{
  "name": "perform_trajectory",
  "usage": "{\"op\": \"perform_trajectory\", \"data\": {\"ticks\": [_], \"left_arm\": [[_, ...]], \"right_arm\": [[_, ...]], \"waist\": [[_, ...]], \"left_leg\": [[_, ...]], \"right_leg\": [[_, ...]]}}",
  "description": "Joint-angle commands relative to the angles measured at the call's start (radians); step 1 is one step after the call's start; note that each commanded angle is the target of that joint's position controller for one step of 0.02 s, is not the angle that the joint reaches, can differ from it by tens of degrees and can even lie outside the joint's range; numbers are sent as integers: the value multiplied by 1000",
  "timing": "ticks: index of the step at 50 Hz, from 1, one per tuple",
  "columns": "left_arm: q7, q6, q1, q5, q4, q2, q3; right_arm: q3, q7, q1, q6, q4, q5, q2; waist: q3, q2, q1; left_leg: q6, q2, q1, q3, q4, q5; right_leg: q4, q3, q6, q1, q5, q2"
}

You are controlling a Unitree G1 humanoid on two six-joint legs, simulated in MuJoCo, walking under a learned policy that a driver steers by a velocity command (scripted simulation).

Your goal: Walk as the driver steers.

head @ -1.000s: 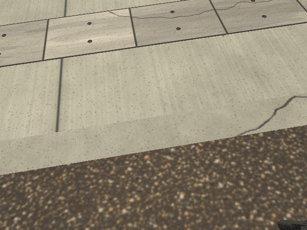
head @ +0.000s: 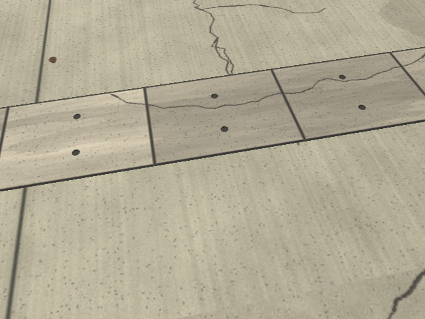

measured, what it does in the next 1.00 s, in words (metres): walks ahead, turning left: left foot, then right foot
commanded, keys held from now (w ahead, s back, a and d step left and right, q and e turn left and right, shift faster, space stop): w+q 0.60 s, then w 0.40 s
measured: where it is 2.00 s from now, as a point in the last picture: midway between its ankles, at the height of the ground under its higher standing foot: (165, 233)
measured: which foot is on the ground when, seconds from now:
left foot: up 0.00-0.24, down 0.26-0.76, up 0.78-1.00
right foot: down 0.00-0.26, up 0.28-0.72, down 0.74-1.00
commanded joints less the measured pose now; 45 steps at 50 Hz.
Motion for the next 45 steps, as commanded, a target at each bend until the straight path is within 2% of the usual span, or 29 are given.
{"op": "perform_trajectory", "data": {"ticks": [1,4,8,10,11,12,13,14,15,16,17,18,19,21,23,26,28,31,33,35,36,37,38,39,40,41,42,43,45], "left_arm": [[13,-21,-67,1,-59,156,34],[18,-15,-22,-6,-30,172,37],[23,12,11,-19,2,183,45],[32,29,-11,-23,-2,206,52],[38,38,-24,-23,-8,220,56],[46,49,-38,-22,-16,217,54],[54,48,-25,-10,-34,194,42],[39,20,62,19,-85,67,-1],[21,-23,11,0,-83,105,-1],[7,-46,-84,-40,-112,162,15],[8,-59,-126,-40,-125,153,10],[16,-60,-138,-18,-122,151,14],[21,-50,-127,-6,-120,160,23],[21,-24,-103,4,-124,140,24],[26,-10,-129,9,-140,117,19],[23,-11,-244,8,-174,86,6],[15,-17,-313,-1,-193,77,1],[2,-27,-363,-15,-215,100,6],[-8,-36,-353,-13,-213,122,13],[-11,-45,-301,-11,-203,136,21],[-6,-48,-225,-4,-181,153,33],[-1,-53,-106,10,-165,191,46],[3,-49,31,22,-143,280,70],[-9,-36,103,-9,-96,261,73],[-10,-32,62,-27,-108,184,50],[-7,-24,5,-17,-121,151,38],[-7,-18,-40,-7,-122,130,28],[-5,-17,-68,0,-123,110,19],[-4,-19,-77,0,-115,101,14]], "right_arm": [[-4,8,-20,-6,-51,2,-35],[1,20,-110,-10,-88,5,-24],[-1,44,-180,-7,-144,5,-32],[-12,54,-152,-6,-160,3,-53],[-25,55,-90,-3,-154,1,-75],[-51,52,48,-1,-122,4,-113],[-87,37,221,5,-84,7,-188],[-112,25,263,8,-81,12,-303],[-89,26,287,2,-104,10,-240],[-73,25,259,-4,-102,0,-185],[-67,23,204,-8,-111,1,-162],[-59,21,137,-7,-127,-1,-135],[-49,19,90,-6,-147,-11,-108],[-49,13,65,-7,-164,-12,-107],[-58,0,84,-10,-162,-5,-132],[-65,-17,127,-5,-151,4,-148],[-66,-22,156,2,-143,7,-150],[-66,-25,202,10,-124,12,-144],[-62,-28,218,13,-113,8,-129],[-62,-27,210,18,-108,2,-126],[-55,-25,204,19,-111,0,-109],[-38,-21,199,17,-124,-8,-69],[-20,-22,307,7,-137,-1,-17],[-15,-23,354,-2,-132,14,-30],[-34,-21,264,-6,-134,23,-116],[-36,-20,162,-6,-155,17,-126],[-34,-17,103,-8,-172,2,-115],[-37,-14,91,-9,-175,-8,-104],[-31,-8,119,-7,-167,-4,-66]], "waist": [[27,-101,-17],[49,-90,22],[69,-93,35],[38,-119,3],[-11,-136,-35],[-86,-122,-111],[-185,-56,-182],[-281,200,-110],[-402,141,-149],[-279,88,-168],[-182,16,-140],[-113,-38,-99],[-82,-24,-59],[-68,2,-26],[-48,1,-25],[-24,11,-66],[-16,29,-95],[-11,42,-113],[-12,53,-108],[-14,79,-76],[-49,75,-38],[-158,37,18],[-315,-172,17],[-341,-371,20],[-196,-235,43],[-99,-151,42],[-24,-110,23],[-2,-121,-4],[-8,-156,-33]], "left_leg": [[1,0,29,-9,-144,182],[15,-21,30,18,-251,238],[56,-40,-30,43,-318,119],[87,-81,38,94,-325,13],[106,-119,136,130,-323,-30],[134,-166,322,154,-365,-1],[185,-116,620,27,-375,32],[365,137,988,-502,-437,-94],[420,216,1094,-787,-587,-183],[364,184,1022,-640,-603,-153],[329,141,878,-509,-604,-77],[305,104,728,-414,-617,18],[294,76,616,-354,-642,108],[306,49,508,-309,-680,191],[305,27,450,-253,-697,239],[258,-24,416,-196,-691,184],[233,-40,403,-194,-680,114],[219,-7,460,-254,-639,46],[208,28,533,-298,-588,42],[191,43,572,-321,-529,113],[172,6,573,-303,-451,210],[141,-46,514,-252,-261,211],[67,-173,226,-136,77,-23],[34,-216,-11,-107,298,-448],[39,-163,-110,-148,376,-404],[42,-121,-118,-109,377,-324],[42,-89,-103,-79,320,-266],[41,-53,-63,-71,255,-218],[33,-32,10,-44,181,-185]], "right_leg": [[-149,80,-140,-47,189,-262],[-148,28,-123,23,185,-283],[-70,-6,-94,192,278,-336],[36,-36,-68,233,538,-344],[140,-58,-51,234,719,-336],[326,-97,-23,188,810,-302],[594,-110,17,-11,644,-261],[974,-84,89,-474,-103,-73],[1111,137,79,-628,-426,-17],[1131,173,56,-718,-353,-76],[1062,158,43,-708,-265,-119],[970,151,48,-653,-211,-152],[910,154,54,-575,-176,-176],[840,144,81,-507,-149,-177],[739,127,112,-502,-77,-165],[503,122,131,-474,129,-128],[372,117,131,-419,232,-94],[284,136,120,-389,254,-77],[249,146,95,-379,212,-84],[222,123,57,-318,135,-80],[186,101,29,-208,125,-67],[217,176,-26,-2,132,-156],[218,508,-171,363,60,-358],[78,849,-254,465,-202,-467],[41,800,-214,368,-354,-439],[34,657,-176,247,-316,-399],[5,556,-167,125,-211,-356],[-15,491,-157,53,-122,-324],[-50,403,-154,-13,-4,-282]]}}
